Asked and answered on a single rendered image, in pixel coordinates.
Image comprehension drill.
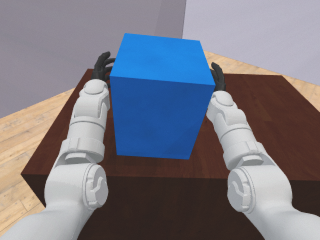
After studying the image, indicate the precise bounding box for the right robot forearm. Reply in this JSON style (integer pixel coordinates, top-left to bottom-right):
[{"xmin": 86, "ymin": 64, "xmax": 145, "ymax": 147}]
[{"xmin": 206, "ymin": 90, "xmax": 293, "ymax": 202}]

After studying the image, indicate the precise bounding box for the pedestal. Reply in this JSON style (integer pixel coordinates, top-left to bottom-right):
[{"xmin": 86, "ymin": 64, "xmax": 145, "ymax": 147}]
[{"xmin": 21, "ymin": 68, "xmax": 320, "ymax": 240}]

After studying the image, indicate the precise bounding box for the left robot upper arm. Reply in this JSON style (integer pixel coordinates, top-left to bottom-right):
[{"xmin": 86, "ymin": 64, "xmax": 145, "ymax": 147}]
[{"xmin": 0, "ymin": 163, "xmax": 109, "ymax": 240}]

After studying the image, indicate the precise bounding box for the carton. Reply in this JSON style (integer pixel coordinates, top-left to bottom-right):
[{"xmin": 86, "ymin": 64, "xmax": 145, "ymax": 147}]
[{"xmin": 109, "ymin": 33, "xmax": 216, "ymax": 160}]

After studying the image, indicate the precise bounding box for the left robot forearm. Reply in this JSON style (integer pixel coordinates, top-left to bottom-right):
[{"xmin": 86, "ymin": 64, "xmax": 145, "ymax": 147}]
[{"xmin": 44, "ymin": 79, "xmax": 110, "ymax": 203}]

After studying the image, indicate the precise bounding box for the right robot upper arm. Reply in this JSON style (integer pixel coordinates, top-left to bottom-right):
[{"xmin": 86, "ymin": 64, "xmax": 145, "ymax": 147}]
[{"xmin": 227, "ymin": 165, "xmax": 320, "ymax": 240}]

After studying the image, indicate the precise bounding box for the right robot hand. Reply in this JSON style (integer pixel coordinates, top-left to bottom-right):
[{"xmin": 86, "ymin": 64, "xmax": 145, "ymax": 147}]
[{"xmin": 210, "ymin": 62, "xmax": 226, "ymax": 93}]

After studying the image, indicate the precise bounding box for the left robot hand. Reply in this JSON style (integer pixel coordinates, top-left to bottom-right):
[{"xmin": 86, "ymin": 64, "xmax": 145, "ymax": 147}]
[{"xmin": 90, "ymin": 51, "xmax": 116, "ymax": 88}]

